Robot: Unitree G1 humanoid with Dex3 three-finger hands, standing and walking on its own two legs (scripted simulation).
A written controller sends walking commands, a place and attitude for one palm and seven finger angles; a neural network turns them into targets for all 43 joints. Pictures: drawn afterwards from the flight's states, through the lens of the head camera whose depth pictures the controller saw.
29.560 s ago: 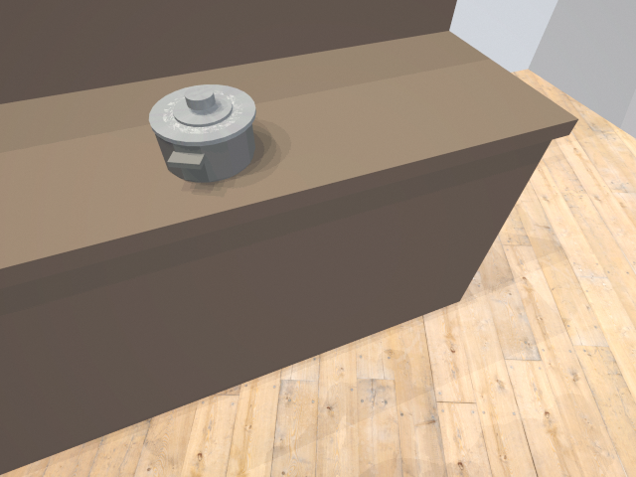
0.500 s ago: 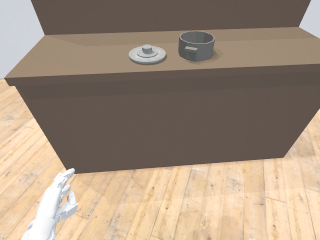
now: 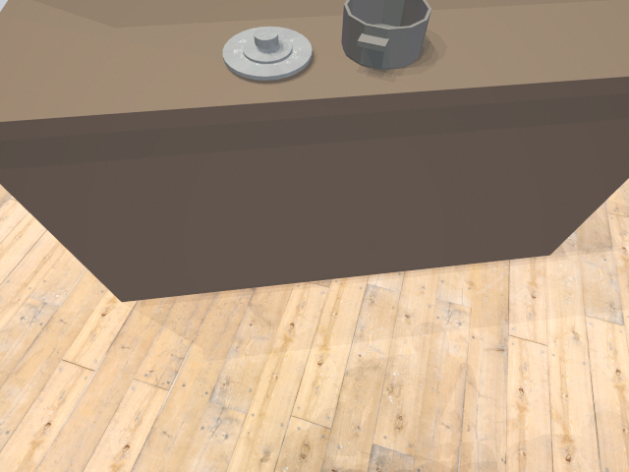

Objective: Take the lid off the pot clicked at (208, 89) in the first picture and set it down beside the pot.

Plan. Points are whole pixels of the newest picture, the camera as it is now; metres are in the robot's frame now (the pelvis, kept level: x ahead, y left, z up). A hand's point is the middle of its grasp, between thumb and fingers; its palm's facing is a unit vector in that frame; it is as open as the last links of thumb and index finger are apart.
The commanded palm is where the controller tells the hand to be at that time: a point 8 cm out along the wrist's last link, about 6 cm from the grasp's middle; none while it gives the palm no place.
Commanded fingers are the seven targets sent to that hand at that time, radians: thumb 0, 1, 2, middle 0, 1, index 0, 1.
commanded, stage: stop stepping back and stand still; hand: left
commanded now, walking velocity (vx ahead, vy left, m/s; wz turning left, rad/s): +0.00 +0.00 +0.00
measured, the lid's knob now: (266, 38) +0.84 +0.14 +0.06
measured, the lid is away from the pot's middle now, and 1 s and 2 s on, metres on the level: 0.24 0.24 0.24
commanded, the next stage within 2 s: let the arm hang, fingers relaxed in 0.46 s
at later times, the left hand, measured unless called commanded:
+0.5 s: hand out of the picture +0.12 +0.18 -0.16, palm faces -0.03 -0.97 -0.25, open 7.3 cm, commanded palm none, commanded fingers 0.00 0.90 0.90 -0.20 -0.30 -0.20 -0.30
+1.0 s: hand out of the picture +0.03 +0.17 -0.17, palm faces +0.00 -0.97 -0.22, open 7.3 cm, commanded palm none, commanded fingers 0.00 0.90 0.90 -0.20 -0.30 -0.20 -0.30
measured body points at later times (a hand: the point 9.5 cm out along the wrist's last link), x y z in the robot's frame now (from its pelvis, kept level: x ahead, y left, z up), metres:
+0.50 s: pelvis +0.03 +0.00 +0.00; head +0.06 -0.01 +0.45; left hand +0.12 +0.23 -0.14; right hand +0.01 -0.23 -0.16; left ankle -0.04 +0.10 -0.74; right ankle -0.07 -0.12 -0.73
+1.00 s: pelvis +0.01 -0.01 +0.01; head +0.04 -0.01 +0.45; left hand +0.03 +0.22 -0.15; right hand -0.01 -0.23 -0.15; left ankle -0.04 +0.10 -0.74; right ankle -0.07 -0.12 -0.74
